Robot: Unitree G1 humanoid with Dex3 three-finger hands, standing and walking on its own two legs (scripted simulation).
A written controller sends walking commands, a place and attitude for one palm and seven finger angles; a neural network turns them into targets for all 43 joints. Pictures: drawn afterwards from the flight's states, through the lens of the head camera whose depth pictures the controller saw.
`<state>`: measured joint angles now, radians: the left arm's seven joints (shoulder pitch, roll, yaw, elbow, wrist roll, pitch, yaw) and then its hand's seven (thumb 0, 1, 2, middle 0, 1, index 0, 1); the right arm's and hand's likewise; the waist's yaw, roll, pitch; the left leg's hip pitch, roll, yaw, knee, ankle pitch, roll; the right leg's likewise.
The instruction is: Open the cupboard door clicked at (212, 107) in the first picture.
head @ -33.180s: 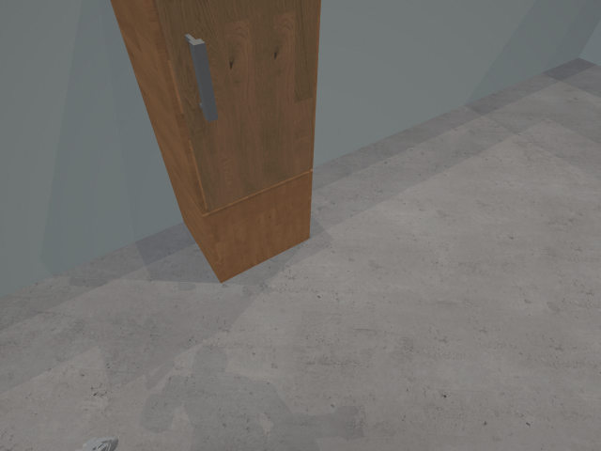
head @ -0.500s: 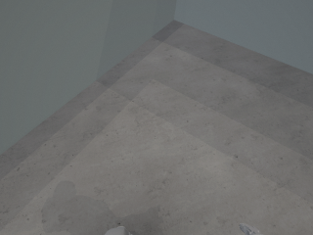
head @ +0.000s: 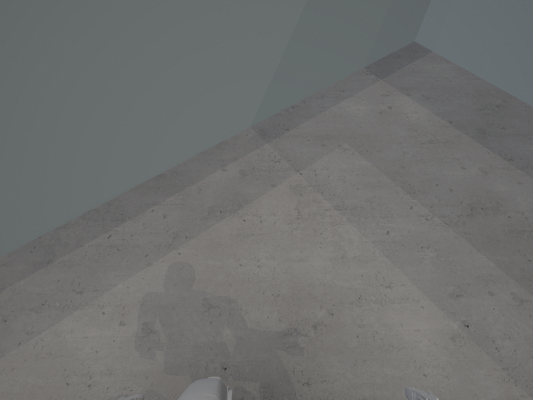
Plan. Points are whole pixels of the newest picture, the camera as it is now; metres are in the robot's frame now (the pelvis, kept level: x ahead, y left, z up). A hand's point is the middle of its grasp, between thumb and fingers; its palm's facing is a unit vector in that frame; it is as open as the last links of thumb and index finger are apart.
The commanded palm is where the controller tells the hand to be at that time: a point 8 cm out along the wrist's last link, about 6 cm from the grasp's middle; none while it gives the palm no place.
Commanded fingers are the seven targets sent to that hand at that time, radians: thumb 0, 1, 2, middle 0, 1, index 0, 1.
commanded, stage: turn to face it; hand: left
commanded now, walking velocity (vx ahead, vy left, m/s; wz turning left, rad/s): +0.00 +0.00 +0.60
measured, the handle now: out of the picture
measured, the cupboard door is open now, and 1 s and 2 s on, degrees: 49 49 49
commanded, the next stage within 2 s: none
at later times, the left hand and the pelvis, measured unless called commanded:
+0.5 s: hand out of the picture +0.07 +0.20 -0.15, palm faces +0.29 -0.91 -0.29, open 7.4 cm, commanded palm none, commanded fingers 0.00 0.90 0.90 -0.20 -0.30 -0.20 -0.30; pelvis +0.02 -0.03 -0.01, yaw +18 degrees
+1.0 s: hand out of the picture -0.01 +0.20 -0.16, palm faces +0.58 -0.77 -0.26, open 7.4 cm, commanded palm none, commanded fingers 0.00 0.90 0.90 -0.20 -0.30 -0.20 -0.30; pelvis +0.03 -0.03 +0.00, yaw +35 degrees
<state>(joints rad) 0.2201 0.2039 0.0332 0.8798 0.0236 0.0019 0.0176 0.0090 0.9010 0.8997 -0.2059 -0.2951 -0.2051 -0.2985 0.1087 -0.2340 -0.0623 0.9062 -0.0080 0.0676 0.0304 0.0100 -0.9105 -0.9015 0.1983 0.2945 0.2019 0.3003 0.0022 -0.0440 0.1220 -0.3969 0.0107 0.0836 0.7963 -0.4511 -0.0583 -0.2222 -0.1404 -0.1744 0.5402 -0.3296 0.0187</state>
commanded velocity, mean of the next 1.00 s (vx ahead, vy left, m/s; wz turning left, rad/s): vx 0.00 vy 0.00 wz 0.60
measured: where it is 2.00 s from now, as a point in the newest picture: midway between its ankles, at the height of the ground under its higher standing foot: outside the picture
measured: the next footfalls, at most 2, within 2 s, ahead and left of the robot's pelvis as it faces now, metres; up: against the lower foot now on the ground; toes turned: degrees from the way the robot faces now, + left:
left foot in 0.06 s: +0.05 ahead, +0.12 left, +0.00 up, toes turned +8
right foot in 0.40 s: +0.09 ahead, -0.15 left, +0.00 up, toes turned +12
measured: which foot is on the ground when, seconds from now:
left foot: up 0.00-0.04, down 0.06-0.40, up 0.42-0.68, down 0.70-1.00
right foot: down 0.00-0.06, up 0.08-0.38, down 0.40-0.70, up 0.72-1.00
